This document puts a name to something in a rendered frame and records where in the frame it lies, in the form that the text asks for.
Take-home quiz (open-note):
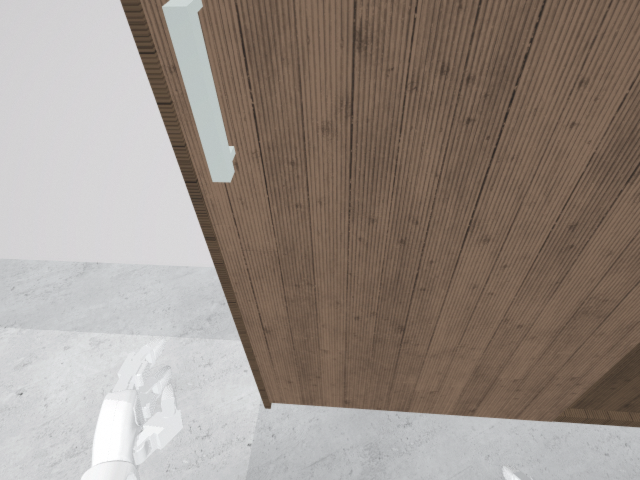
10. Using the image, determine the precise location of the handle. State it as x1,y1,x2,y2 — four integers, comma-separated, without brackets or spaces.
162,0,236,182

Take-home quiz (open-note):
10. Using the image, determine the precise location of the wardrobe door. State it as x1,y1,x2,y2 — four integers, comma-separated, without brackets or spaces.
140,0,640,422
568,342,640,413

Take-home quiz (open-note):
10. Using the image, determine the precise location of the robot left hand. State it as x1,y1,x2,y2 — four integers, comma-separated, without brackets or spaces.
92,335,183,471

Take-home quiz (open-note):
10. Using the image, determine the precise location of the robot left forearm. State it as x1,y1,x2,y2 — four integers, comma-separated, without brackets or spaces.
81,460,140,480

